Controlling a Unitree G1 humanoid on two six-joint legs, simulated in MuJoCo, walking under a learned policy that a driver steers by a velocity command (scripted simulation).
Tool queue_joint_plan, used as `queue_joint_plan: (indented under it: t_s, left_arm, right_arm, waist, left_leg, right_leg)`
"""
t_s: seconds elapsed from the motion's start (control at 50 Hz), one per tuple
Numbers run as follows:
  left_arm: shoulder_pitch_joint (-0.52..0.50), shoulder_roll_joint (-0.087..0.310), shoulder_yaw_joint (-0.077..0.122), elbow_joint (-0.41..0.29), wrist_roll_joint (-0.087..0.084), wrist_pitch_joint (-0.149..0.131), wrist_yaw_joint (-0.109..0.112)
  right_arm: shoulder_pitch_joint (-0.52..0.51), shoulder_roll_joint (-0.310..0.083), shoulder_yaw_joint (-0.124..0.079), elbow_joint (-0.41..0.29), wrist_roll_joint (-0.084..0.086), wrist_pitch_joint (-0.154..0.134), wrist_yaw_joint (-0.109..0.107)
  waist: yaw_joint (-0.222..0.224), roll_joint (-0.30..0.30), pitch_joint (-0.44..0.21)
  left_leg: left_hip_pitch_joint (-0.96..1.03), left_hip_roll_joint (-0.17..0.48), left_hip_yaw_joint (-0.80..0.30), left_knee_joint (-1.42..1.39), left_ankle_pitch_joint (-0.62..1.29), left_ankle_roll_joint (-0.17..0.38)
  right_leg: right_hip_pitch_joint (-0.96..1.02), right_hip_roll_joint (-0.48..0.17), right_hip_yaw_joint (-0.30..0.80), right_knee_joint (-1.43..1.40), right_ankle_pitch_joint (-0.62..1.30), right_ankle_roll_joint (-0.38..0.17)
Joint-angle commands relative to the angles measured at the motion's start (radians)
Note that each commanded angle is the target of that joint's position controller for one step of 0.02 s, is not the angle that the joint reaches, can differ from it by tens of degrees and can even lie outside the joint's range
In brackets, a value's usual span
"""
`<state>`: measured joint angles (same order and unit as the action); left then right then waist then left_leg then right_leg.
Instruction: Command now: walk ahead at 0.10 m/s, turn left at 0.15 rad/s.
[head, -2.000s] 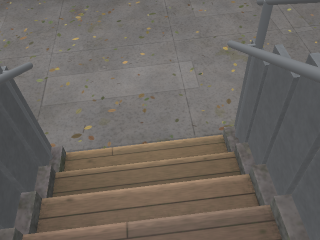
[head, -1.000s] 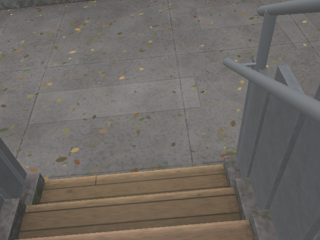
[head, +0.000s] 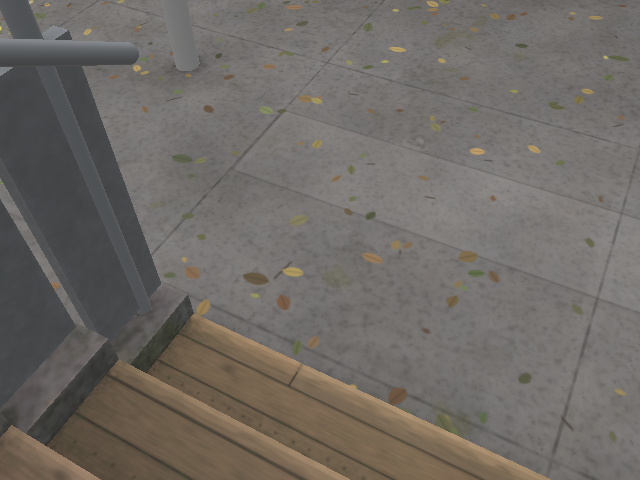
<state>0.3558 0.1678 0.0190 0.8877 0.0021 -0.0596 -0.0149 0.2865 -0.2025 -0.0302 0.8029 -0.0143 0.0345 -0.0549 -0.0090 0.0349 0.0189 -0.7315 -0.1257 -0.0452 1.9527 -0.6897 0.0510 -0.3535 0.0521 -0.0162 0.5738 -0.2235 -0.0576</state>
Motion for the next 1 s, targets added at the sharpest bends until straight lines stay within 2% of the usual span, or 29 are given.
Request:
queue_joint_plan:
  t_s: [0.02, 0.08, 0.14, 0.16, 0.2, 0.24, 0.28, 0.3, 0.32, 0.34, 0.36, 0.4, 0.42, 0.46, 0.5, 0.58, 0.64, 0.72, 0.74, 0.78, 0.82, 0.84, 0.86, 0.88, 0.9, 0.94, 0.96, 0.98, 1.0]
  left_arm:
    - [0.094, 0.131, 0.003, -0.007, 0.018, -0.011, 0.022]
    - [0.107, 0.122, -0.016, 0.029, -0.015, -0.013, 0.04]
    - [0.101, 0.099, -0.031, 0.055, -0.018, 0.007, 0.062]
    - [0.091, 0.109, -0.027, 0.047, -0.011, 0.018, 0.063]
    - [0.118, 0.164, -0.004, 0.052, -0.008, 0.044, 0.047]
    - [0.113, 0.157, -0.003, 0.037, 0.013, 0.069, 0.034]
    - [0.086, 0.14, -0.006, 0.009, 0.02, 0.075, 0.019]
    - [0.107, 0.098, -0.01, 0.012, 0.026, 0.065, 0.016]
    - [0.231, 0.074, -0.012, 0.022, -0.008, 0.076, 0.017]
    - [0.199, 0.098, -0.013, 0.054, 0.001, 0.094, 0.02]
    - [0.153, 0.108, -0.005, 0.043, 0.014, 0.099, 0.011]
    - [0.12, 0.087, -0.005, 0.029, 0.011, 0.098, 0.002]
    - [0.1, 0.106, -0.001, 0.014, 0.008, 0.094, 0.0]
    - [0.083, 0.101, -0.004, 0.03, 0.007, 0.09, 0.008]
    - [0.067, 0.079, -0.014, 0.036, 0.012, 0.087, 0.011]
    - [0.024, 0.096, -0.004, 0.018, 0.035, 0.085, 0.007]
    - [0.039, 0.101, -0.002, 0.019, 0.037, 0.081, 0.008]
    - [0.115, 0.242, 0.05, 0.01, 0.034, 0.066, 0.022]
    - [0.131, 0.264, 0.063, 0.006, 0.033, 0.068, 0.023]
    - [0.161, 0.256, 0.079, 0.018, 0.021, 0.059, 0.031]
    - [0.142, 0.248, 0.089, 0.028, 0.025, 0.044, 0.033]
    - [0.071, 0.246, 0.088, 0.006, 0.017, 0.045, 0.03]
    - [0.009, 0.237, 0.088, -0.014, 0.022, 0.044, 0.031]
    - [0.004, 0.191, 0.082, -0.045, 0.024, 0.038, 0.027]
    - [-0.032, 0.176, 0.081, -0.056, 0.037, 0.041, 0.04]
    - [-0.017, 0.175, 0.076, -0.024, 0.043, 0.041, 0.038]
    - [-0.007, 0.181, 0.078, -0.006, 0.043, 0.046, 0.033]
    - [-0.004, 0.186, 0.08, 0.001, 0.045, 0.061, 0.028]
    - [-0.016, 0.188, 0.082, 0.02, 0.038, 0.063, 0.022]
  right_arm:
    - [-0.041, 0.0, 0.018, -0.099, -0.025, 0.021, -0.003]
    - [-0.037, 0.04, 0.033, -0.106, -0.011, 0.012, 0.004]
    - [-0.078, 0.07, 0.058, -0.11, -0.026, 0.016, 0.026]
    - [-0.122, 0.059, 0.062, -0.109, -0.032, 0.015, 0.034]
    - [-0.102, 0.047, 0.056, -0.069, -0.004, 0.015, 0.05]
    - [-0.092, 0.014, 0.042, -0.047, 0.024, 0.007, 0.059]
    - [-0.028, -0.006, 0.028, 0.001, 0.019, -0.023, 0.052]
    - [0.015, -0.025, 0.025, 0.008, 0.019, -0.044, 0.042]
    - [-0.046, -0.063, 0.028, 0.02, 0.007, -0.041, 0.027]
    - [-0.118, -0.044, 0.025, 0.002, 0.012, -0.032, 0.043]
    - [-0.149, -0.042, 0.026, 0.004, 0.016, -0.035, 0.046]
    - [-0.15, -0.063, 0.021, 0.038, 0.035, -0.033, 0.037]
    - [-0.171, -0.049, 0.024, 0.039, 0.039, -0.029, 0.036]
    - [-0.151, -0.035, 0.024, 0.051, 0.039, -0.028, 0.037]
    - [-0.137, -0.042, 0.019, 0.074, 0.038, -0.025, 0.036]
    - [-0.139, -0.129, -0.017, 0.091, 0.04, 0.002, 0.043]
    - [-0.165, -0.146, -0.036, 0.081, 0.039, 0.008, 0.052]
    - [-0.226, -0.1, -0.035, 0.084, -0.007, -0.031, 0.057]
    - [-0.24, -0.103, -0.036, 0.081, -0.009, -0.039, 0.06]
    - [-0.22, -0.113, -0.037, 0.102, -0.016, -0.051, 0.063]
    - [-0.108, -0.093, -0.031, 0.137, -0.013, -0.061, 0.078]
    - [-0.006, -0.08, -0.025, 0.171, -0.014, -0.065, 0.081]
    - [0.117, -0.117, -0.042, 0.21, -0.014, -0.065, 0.078]
    - [0.269, -0.238, -0.071, 0.25, -0.02, -0.064, 0.064]
    - [0.286, -0.222, -0.058, 0.261, -0.004, -0.067, 0.064]
    - [0.197, -0.199, -0.049, 0.226, 0.007, -0.083, 0.062]
    - [0.156, -0.181, -0.047, 0.216, 0.0, -0.091, 0.057]
    - [0.125, -0.186, -0.048, 0.226, -0.02, -0.101, 0.051]
    - [0.134, -0.157, -0.038, 0.223, -0.021, -0.107, 0.044]
  waist:
    - [-0.003, -0.088, 0.017]
    - [-0.042, -0.097, -0.048]
    - [-0.046, -0.121, -0.045]
    - [-0.008, -0.148, -0.013]
    - [0.027, -0.231, -0.021]
    - [0.029, -0.254, 0.001]
    - [0.012, -0.176, 0.078]
    - [0.015, -0.095, 0.085]
    - [0.09, 0.093, 0.056]
    - [0.036, 0.101, 0.064]
    - [0.036, 0.118, 0.071]
    - [0.06, 0.152, 0.013]
    - [0.082, 0.114, 0.015]
    - [0.051, 0.049, 0.0]
    - [0.037, 0.042, -0.039]
    - [0.033, 0.048, -0.009]
    - [0.049, 0.007, 0.049]
    - [0.077, -0.203, 0.116]
    - [0.08, -0.217, 0.164]
    - [0.082, -0.184, 0.121]
    - [0.018, -0.169, 0.055]
    - [-0.053, -0.148, 0.022]
    - [-0.121, -0.103, -0.022]
    - [-0.159, 0.147, -0.063]
    - [-0.158, 0.154, -0.01]
    - [-0.082, -0.01, 0.12]
    - [-0.047, -0.041, 0.157]
    - [-0.018, 0.003, 0.163]
    - [-0.012, -0.025, 0.12]
  left_leg:
    - [-0.234, 0.044, -0.074, 0.024, 0.208, -0.014]
    - [-0.214, 0.058, -0.052, -0.225, 0.414, -0.079]
    - [-0.069, 0.148, 0.02, -0.626, 0.575, -0.104]
    - [0.061, 0.153, 0.061, -0.856, 0.604, -0.09]
    - [0.342, 0.141, 0.08, -1.057, 0.552, -0.072]
    - [0.5, 0.11, 0.111, -1.227, 0.413, -0.067]
    - [0.651, 0.126, 0.062, -1.526, 0.474, -0.07]
    - [0.775, 0.268, -0.093, -1.62, 0.553, -0.067]
    - [0.707, 0.402, -0.218, -1.578, 0.7, 0.006]
    - [0.5, 0.344, -0.214, -1.65, 0.449, 0.008]
    - [0.416, 0.297, -0.192, -1.686, 0.359, 0.002]
    - [0.4, 0.262, -0.156, -1.732, 0.348, -0.004]
    - [0.45, 0.276, -0.181, -1.725, 0.345, -0.019]
    - [0.53, 0.263, -0.15, -1.701, 0.462, -0.023]
    - [0.595, 0.255, -0.13, -1.687, 0.49, -0.021]
    - [0.566, 0.237, -0.151, -1.672, 0.139, 0.042]
    - [0.449, 0.235, -0.143, -1.653, 0.061, 0.066]
    - [0.193, 0.078, 0.092, -1.33, 0.312, 0.023]
    - [0.113, 0.093, 0.096, -1.369, 0.269, 0.031]
    - [0.11, 0.099, 0.093, -1.321, 0.259, 0.036]
    - [0.279, 0.078, 0.124, -1.316, 0.293, 0.063]
    - [0.483, 0.053, 0.131, -1.4, 0.344, 0.074]
    - [0.665, 0.083, 0.033, -1.419, 0.378, 0.101]
    - [0.888, 0.264, -0.261, -1.501, 0.469, 0.202]
    - [0.897, 0.375, -0.414, -1.576, 0.636, 0.253]
    - [0.737, 0.419, -0.347, -1.561, 0.616, 0.279]
    - [0.641, 0.409, -0.286, -1.551, 0.724, 0.258]
    - [0.6, 0.414, -0.25, -1.527, 0.768, 0.243]
    - [0.561, 0.362, -0.191, -1.451, 0.774, 0.211]
  right_leg:
    - [0.0, -0.373, 0.36, -0.133, 0.533, -0.266]
    - [-0.027, -0.274, 0.241, -0.096, 0.385, -0.19]
    - [-0.076, -0.2, 0.2, -0.151, 0.097, -0.131]
    - [-0.121, -0.184, 0.198, -0.21, 0.029, -0.114]
    - [-0.174, -0.208, 0.188, -0.268, -0.048, -0.1]
    - [-0.166, -0.219, 0.192, -0.283, -0.122, -0.089]
    - [-0.125, -0.191, 0.224, -0.26, -0.17, -0.051]
    - [-0.151, -0.151, 0.19, -0.169, -0.176, -0.017]
    - [-0.108, -0.111, 0.129, -0.19, -0.208, 0.01]
    - [0.051, -0.09, 0.067, -0.136, -0.178, 0.024]
    - [0.128, -0.056, 0.056, -0.073, -0.11, 0.027]
    - [0.205, -0.063, 0.041, -0.037, -0.049, 0.03]
    - [0.179, -0.118, 0.074, -0.135, -0.04, 0.028]
    - [0.158, -0.131, 0.088, -0.164, -0.016, 0.029]
    - [0.156, -0.14, 0.088, -0.191, -0.021, 0.025]
    - [0.1, -0.07, 0.003, -0.104, -0.202, -0.01]
    - [0.118, -0.076, 0.013, -0.126, -0.243, -0.055]
    - [0.312, -0.267, 0.361, -0.333, -0.347, -0.133]
    - [0.356, -0.308, 0.391, -0.325, -0.25, -0.165]
    - [0.447, -0.313, 0.367, -0.244, 0.066, -0.185]
    - [0.372, -0.288, 0.272, -0.143, 0.285, -0.158]
    - [0.246, -0.23, 0.182, -0.062, 0.398, -0.117]
    - [0.124, -0.139, 0.083, 0.118, 0.458, -0.063]
    - [-0.149, -0.006, -0.013, 0.467, 0.185, -0.002]
    - [-0.345, 0.036, 0.038, 0.599, -0.295, -0.012]
    - [-0.389, -0.044, 0.137, 0.603, -0.312, -0.001]
    - [-0.33, -0.063, 0.141, 0.535, -0.251, 0.011]
    - [-0.317, -0.073, 0.147, 0.527, -0.168, 0.017]
    - [-0.268, -0.058, 0.165, 0.458, -0.009, 0.009]
